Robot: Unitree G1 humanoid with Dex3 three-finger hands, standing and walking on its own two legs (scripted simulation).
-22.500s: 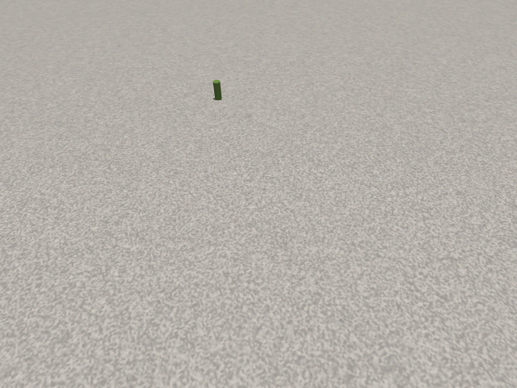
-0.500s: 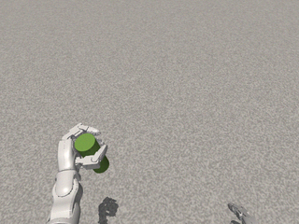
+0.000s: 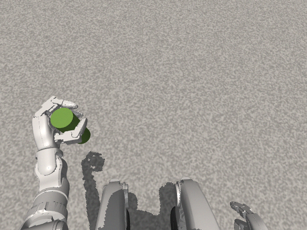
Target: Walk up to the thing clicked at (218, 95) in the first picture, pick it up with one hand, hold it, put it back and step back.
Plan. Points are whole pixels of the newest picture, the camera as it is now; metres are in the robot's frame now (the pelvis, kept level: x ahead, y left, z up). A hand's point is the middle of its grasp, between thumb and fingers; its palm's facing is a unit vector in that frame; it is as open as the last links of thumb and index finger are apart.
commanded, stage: crouch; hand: left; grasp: from the side
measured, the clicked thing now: (73, 127) +0.41 +0.22 -0.05
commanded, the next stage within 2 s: lower in 1.20 s
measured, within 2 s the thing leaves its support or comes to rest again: neither
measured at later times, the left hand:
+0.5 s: hand (85, 138) +0.43 +0.24 -0.22, palm faces +0.24 -0.97 -0.04, open 7.1 cm
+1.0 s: hand (90, 142) +0.44 +0.25 -0.32, palm faces +0.22 -0.97 -0.05, open 7.1 cm
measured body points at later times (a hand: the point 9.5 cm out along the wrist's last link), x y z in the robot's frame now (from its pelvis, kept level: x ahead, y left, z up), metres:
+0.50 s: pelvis -0.04 +0.00 -0.18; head +0.17 +0.05 +0.22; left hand +0.41 +0.29 -0.22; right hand +0.05 -0.27 -0.30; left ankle +0.05 +0.13 -0.52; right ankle +0.05 -0.13 -0.52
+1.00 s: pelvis -0.04 +0.01 -0.24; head +0.20 +0.07 +0.14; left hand +0.43 +0.30 -0.31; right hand +0.03 -0.28 -0.34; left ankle +0.05 +0.13 -0.52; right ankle +0.05 -0.13 -0.52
